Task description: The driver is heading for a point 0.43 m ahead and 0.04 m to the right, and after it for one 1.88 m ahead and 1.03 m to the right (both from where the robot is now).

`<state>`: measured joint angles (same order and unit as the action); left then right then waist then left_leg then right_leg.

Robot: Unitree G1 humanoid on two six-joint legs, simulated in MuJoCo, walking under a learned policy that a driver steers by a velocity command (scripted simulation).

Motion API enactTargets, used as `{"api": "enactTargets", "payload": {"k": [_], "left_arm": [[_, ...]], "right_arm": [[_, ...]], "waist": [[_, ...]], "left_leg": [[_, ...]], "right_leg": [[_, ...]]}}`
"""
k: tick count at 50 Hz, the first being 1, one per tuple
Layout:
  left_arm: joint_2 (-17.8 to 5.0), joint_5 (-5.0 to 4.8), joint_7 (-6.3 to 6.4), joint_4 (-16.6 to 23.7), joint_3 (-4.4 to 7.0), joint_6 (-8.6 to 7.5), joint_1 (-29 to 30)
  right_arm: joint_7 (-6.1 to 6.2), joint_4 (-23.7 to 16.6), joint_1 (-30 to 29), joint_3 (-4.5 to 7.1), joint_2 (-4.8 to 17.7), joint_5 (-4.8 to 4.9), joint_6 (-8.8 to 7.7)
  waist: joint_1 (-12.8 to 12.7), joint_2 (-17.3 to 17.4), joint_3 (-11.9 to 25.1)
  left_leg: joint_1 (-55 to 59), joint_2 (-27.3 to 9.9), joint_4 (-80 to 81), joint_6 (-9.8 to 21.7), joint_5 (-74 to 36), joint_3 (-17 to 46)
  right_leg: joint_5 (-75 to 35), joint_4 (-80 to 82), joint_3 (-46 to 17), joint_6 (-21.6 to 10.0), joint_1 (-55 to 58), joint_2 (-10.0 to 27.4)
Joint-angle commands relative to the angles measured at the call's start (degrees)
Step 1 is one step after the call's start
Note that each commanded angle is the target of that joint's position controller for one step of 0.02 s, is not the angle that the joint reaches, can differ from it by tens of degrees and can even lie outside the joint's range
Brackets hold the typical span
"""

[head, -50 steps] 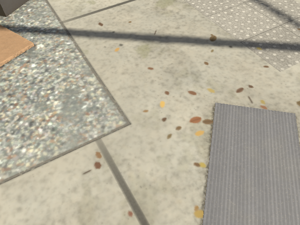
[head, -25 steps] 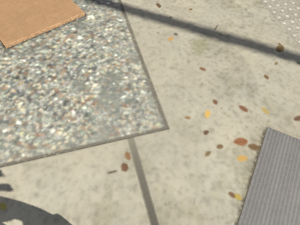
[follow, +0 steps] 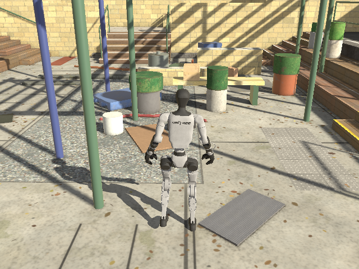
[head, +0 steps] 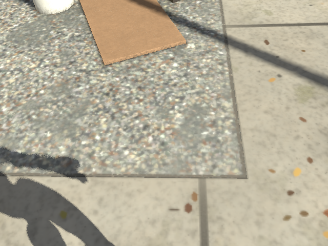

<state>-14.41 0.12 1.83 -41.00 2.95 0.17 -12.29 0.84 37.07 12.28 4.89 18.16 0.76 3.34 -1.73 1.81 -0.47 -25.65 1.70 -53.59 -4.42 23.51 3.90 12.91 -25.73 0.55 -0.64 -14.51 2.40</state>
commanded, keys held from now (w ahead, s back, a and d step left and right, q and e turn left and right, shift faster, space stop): w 0.54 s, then no key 0.02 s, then e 0.44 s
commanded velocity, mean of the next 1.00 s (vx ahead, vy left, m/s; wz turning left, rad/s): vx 0.29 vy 0.00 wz -0.08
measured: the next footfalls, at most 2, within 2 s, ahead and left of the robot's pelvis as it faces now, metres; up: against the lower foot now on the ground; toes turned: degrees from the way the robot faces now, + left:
left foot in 0.12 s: +0.02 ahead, +0.13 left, +0.00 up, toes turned +0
right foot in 0.56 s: +0.35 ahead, -0.12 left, +0.00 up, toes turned +0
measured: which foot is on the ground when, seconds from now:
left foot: up 0.00-0.10, down 0.12-0.56, up 0.58-1.00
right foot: down 0.00-0.12, up 0.14-0.54, down 0.56-1.00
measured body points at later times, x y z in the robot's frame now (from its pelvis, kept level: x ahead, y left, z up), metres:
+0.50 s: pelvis +0.15 +0.00 -0.01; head +0.18 +0.01 +0.44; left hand +0.36 +0.24 -0.10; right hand +0.14 -0.29 -0.13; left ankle -0.02 +0.13 -0.74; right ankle +0.31 -0.12 -0.72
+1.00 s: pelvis +0.32 -0.02 -0.01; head +0.35 -0.03 +0.44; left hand +0.45 +0.27 -0.11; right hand +0.48 -0.30 -0.09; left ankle +0.42 +0.11 -0.73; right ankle +0.31 -0.12 -0.74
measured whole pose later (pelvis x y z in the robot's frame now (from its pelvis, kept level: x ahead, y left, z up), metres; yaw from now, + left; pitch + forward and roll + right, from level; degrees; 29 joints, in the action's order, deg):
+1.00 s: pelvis +0.32 -0.02 -0.01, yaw -9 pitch +2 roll +0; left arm -18.7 -1.1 0.8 -43.1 4.2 0.7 -13.9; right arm 1.4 38.3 5.8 2.4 16.2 -0.1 -1.3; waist -3.3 0.8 -1.7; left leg -25.4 0.3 -34.1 -4.1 11.9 6.3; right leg 12.6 -26.7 -6.7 -3.0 -15.5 -6.0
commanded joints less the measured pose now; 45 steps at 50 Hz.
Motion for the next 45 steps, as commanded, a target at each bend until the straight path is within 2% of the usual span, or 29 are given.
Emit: {"api": "enactTargets", "payload": {"k": [1,3,4,5,6,7,8,9,10,12,13,15,18,20,24,25,26,27,28,29,30,31,32,33,34,37,39,41,45], "left_arm": [[-12.1,-0.61,-0.26,2.2,3.15,-0.57,-1.3],[-12.8,-1.46,-0.77,1.5,3.28,-0.73,-2.0],[-12.6,-1.99,-1.01,1.2,3.10,-0.75,-1.6],[-11.4,-2.03,-1.24,0.7,2.63,-0.99,-1.9],[-8.1,-1.38,-1.63,0.9,1.54,-1.69,-1.0],[-2.4,0.34,-2.54,2.7,-0.21,-2.75,1.8],[-5.6,-0.80,-2.32,6.1,0.71,-3.93,5.1],[-9.9,-1.76,-2.19,6.1,2.00,-4.58,7.2],[-10.6,-2.24,-2.62,5.3,2.44,-4.84,6.2],[-9.7,-1.27,-3.05,3.8,2.47,-5.15,4.8],[-8.6,-0.89,-3.33,3.5,2.25,-5.36,5.2],[-6.3,-0.63,-3.77,3.3,1.44,-5.55,5.8],[-4.2,-0.87,-4.21,4.3,0.27,-5.58,10.1],[-4.5,-1.20,-4.69,5.3,0.03,-5.57,12.7],[-7.0,-1.48,-5.34,6.2,0.60,-5.66,12.9],[-7.8,-1.39,-5.25,6.0,0.93,-5.68,11.4],[-9.1,-1.20,-4.89,5.1,1.63,-5.59,7.6],[-11.1,-1.15,-4.27,2.8,2.86,-5.36,-0.7],[-14.4,-0.49,-3.68,1.2,3.71,-5.19,-10.0],[-20.7,0.76,-4.00,0.0,4.68,-5.14,-13.2],[-14.7,-0.31,-4.20,0.6,3.08,-5.19,-11.7],[-12.6,-0.39,-3.98,1.3,2.28,-5.11,-6.6],[-11.2,-0.42,-3.81,1.9,1.89,-4.88,-3.2],[-9.8,-0.34,-3.78,2.1,1.54,-4.67,-0.6],[-9.3,0.28,-3.62,2.4,1.29,-4.69,0.6],[-11.0,0.37,-3.22,2.3,1.99,-4.88,2.4],[-12.4,0.06,-2.61,2.0,2.55,-4.33,2.5],[-12.9,-0.55,-1.92,1.8,2.87,-3.29,2.1],[-13.4,-1.12,-0.98,1.4,3.27,-1.31,0.6]], "right_arm": [[-0.87,-5.9,-5.0,-0.51,1.9,0.15,-2.10],[-1.22,-4.4,-2.8,-0.23,2.8,0.27,-3.15],[-1.38,-2.9,-0.2,-0.26,2.3,0.26,-3.67],[-1.35,-1.4,2.6,-0.16,2.2,0.31,-4.00],[-1.02,-0.3,7.1,0.03,2.9,0.36,-4.26],[-0.32,0.8,13.8,0.66,6.4,-0.12,-4.30],[-0.95,1.0,14.9,2.53,13.2,-0.84,-4.66],[-1.08,0.7,13.2,1.69,9.7,-0.81,-5.84],[-1.01,0.8,11.0,0.60,6.5,-0.72,-6.63],[-1.01,0.5,7.7,-0.03,5.1,-0.37,-7.18],[-0.86,0.4,7.4,-0.31,4.5,-0.63,-7.22],[-0.65,0.7,7.3,-0.28,4.5,-0.80,-7.18],[-0.41,2.2,9.0,0.12,5.9,-0.41,-7.15],[-0.39,3.4,11.0,0.51,7.3,0.07,-7.25],[-0.35,5.2,11.4,1.10,8.5,0.82,-7.09],[-0.31,5.4,11.1,1.27,9.0,0.70,-6.83],[-0.22,5.5,10.7,1.32,9.4,0.53,-6.53],[-0.05,5.7,11.1,0.86,8.3,0.18,-6.15],[0.25,4.8,12.1,-0.32,5.8,-0.99,-5.93],[0.05,3.3,20.1,-2.39,-1.6,-0.66,-6.84],[-0.10,4.6,17.3,-1.36,3.8,-0.17,-7.90],[-0.35,3.3,11.6,-0.38,7.1,1.04,-8.36],[-0.16,2.7,8.5,-0.73,6.8,0.51,-8.60],[0.09,2.2,6.0,-0.57,6.5,-0.71,-8.52],[0.22,2.0,6.2,-0.37,6.2,-1.15,-8.05],[0.96,1.9,7.8,-0.85,3.6,-1.38,-6.17],[1.46,1.0,5.6,-1.00,3.2,-1.72,-5.40],[1.56,0.4,2.8,-1.07,3.0,-1.81,-4.85],[1.19,-1.5,-4.1,-0.99,3.2,-1.07,-4.50]], "waist": [[-2.0,-15.0,1.4],[-1.0,-12.8,0.2],[0.7,-11.5,-0.4],[2.3,-10.2,-0.2],[4.4,-7.9,2.6],[6.3,4.7,6.5],[7.2,13.6,1.8],[7.7,8.5,-2.9],[6.1,8.2,-5.3],[4.4,6.6,-6.2],[4.1,5.5,-5.8],[4.0,4.2,-4.4],[5.5,4.5,-4.5],[6.3,4.5,-5.4],[4.4,4.5,-6.1],[3.3,4.9,-4.8],[0.9,4.9,-1.7],[-3.1,4.1,4.0],[-6.7,-0.3,12.4],[-2.0,-19.6,22.1],[-3.5,-17.1,22.6],[-2.9,-13.0,13.4],[-1.6,-6.7,9.3],[-0.3,-3.7,5.7],[1.5,-4.4,5.4],[4.1,-5.7,5.2],[4.1,-5.9,5.1],[3.4,-6.2,5.4],[1.0,-7.0,4.1]], "left_leg": [[2.0,-0.3,12.7,1.6,3.5,-5.4],[8.4,0.2,22.6,4.1,-2.2,-6.6],[13.5,0.6,29.8,5.7,-7.8,-7.5],[19.6,0.8,34.0,7.0,-9.7,-7.2],[29.3,-3.0,34.0,8.3,-9.7,-2.1],[39.1,-14.6,35.1,11.1,-12.4,12.9],[34.7,-24.2,40.6,20.1,0.4,28.7],[31.6,-23.7,43.1,22.2,7.5,29.9],[31.1,-21.0,44.0,20.5,9.8,25.9],[30.1,-17.5,45.6,17.9,0.9,19.0],[28.6,-16.1,46.1,17.2,-5.8,15.5],[26.2,-13.7,46.5,16.6,-15.0,9.2],[21.3,-11.7,46.4,15.5,-19.6,3.5],[20.2,-12.9,46.7,15.4,-18.6,3.2],[24.9,-16.6,44.5,14.1,-22.3,4.0],[26.3,-16.7,42.0,13.5,-28.9,3.6],[26.9,-15.6,36.2,12.5,-39.7,2.1],[24.6,-12.8,25.4,11.0,-47.7,-0.4],[14.5,-9.6,8.5,8.4,-37.4,-2.1],[-5.3,2.0,-14.4,3.5,-0.2,-2.5],[-9.9,1.3,-21.6,3.0,9.8,4.4],[-13.7,-1.5,-24.0,3.2,7.5,2.8],[-12.3,-4.1,-21.7,3.4,3.8,1.2],[-10.7,-5.6,-18.1,3.2,1.4,0.3],[-6.6,-6.8,-15.5,3.2,-0.4,0.7],[-1.5,-5.7,-8.6,1.4,-2.1,-0.2],[-1.5,-4.7,-3.0,0.4,-4.8,-0.4],[-1.0,-4.1,1.9,-0.1,-9.8,0.2],[0.2,-2.3,11.6,-0.4,-14.3,1.4]], "right_leg": [[11.1,12.6,-13.0,-10.9,4.5,11.2],[11.5,12.1,-13.1,-11.0,2.0,11.5],[11.6,10.9,-12.3,-10.5,-0.4,10.9],[10.2,8.6,-11.2,-9.3,-3.5,9.8],[9.4,3.0,-8.7,-6.5,-9.4,7.6],[14.5,-15.5,-1.1,-1.8,-19.8,1.8],[21.1,-24.0,1.5,-0.2,-32.6,-2.1],[18.8,-32.0,-2.3,-0.1,-36.1,1.5],[13.3,-34.1,-3.5,-0.7,-38.4,2.7],[5.0,-33.5,-3.3,-0.5,-38.8,4.1],[1.2,-32.3,-2.9,0.0,-37.0,4.4],[-4.9,-27.3,-1.1,1.5,-32.9,3.7],[-12.4,-15.8,0.4,2.5,-24.7,1.8],[-14.4,-10.9,0.7,2.0,-21.1,0.8],[-11.5,-5.8,-0.6,-1.2,-18.3,0.4],[-9.6,-5.4,0.3,-2.1,-15.5,-0.5],[-8.1,-4.7,1.8,-3.4,-9.5,-2.3],[-7.6,-4.6,3.3,-5.1,2.1,-3.9],[-11.2,-6.8,-5.2,-8.1,19.2,4.0],[-3.0,1.0,-35.2,-18.4,36.3,18.9],[-5.0,8.2,-43.3,-18.5,34.6,19.2],[-12.3,7.0,-33.6,-16.4,27.5,17.5],[-21.0,6.1,-26.3,-15.2,20.1,15.0],[-29.2,6.4,-21.0,-14.6,13.1,12.6],[-33.7,7.4,-17.9,-14.1,8.5,11.0],[-40.2,9.9,-14.0,-15.7,1.2,9.5],[-39.2,10.1,-13.1,-15.9,-0.5,9.1],[-32.6,9.7,-12.8,-14.7,-1.1,7.8],[-15.7,9.0,-16.1,-12.7,-1.8,6.3]]}}
Velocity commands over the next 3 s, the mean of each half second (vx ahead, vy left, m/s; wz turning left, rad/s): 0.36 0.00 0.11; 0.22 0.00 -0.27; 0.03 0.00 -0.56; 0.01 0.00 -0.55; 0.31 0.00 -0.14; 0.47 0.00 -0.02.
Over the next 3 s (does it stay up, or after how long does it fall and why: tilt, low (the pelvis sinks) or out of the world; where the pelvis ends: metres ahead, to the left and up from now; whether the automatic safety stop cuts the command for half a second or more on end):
stays up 0.63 -0.30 0.00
